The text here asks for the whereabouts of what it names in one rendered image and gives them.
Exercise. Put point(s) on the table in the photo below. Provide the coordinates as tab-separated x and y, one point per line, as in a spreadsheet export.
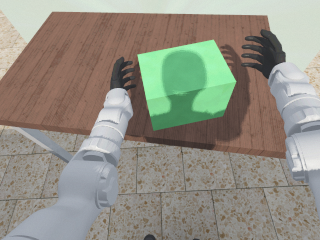
60	80

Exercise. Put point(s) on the carton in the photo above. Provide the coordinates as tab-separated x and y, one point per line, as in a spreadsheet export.
186	84

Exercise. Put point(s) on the right robot upper arm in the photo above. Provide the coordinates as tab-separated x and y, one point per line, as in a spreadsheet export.
303	160

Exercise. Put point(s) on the left robot upper arm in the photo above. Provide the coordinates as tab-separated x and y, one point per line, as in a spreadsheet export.
85	189

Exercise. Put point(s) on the robot left hand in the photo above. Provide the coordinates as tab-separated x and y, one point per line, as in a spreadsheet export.
117	80

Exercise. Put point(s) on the robot left forearm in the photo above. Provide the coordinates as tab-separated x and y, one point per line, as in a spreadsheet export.
108	132

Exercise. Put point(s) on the robot right hand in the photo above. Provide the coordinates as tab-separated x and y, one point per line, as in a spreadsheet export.
272	52

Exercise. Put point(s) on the robot right forearm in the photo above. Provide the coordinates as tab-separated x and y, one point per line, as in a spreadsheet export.
296	98

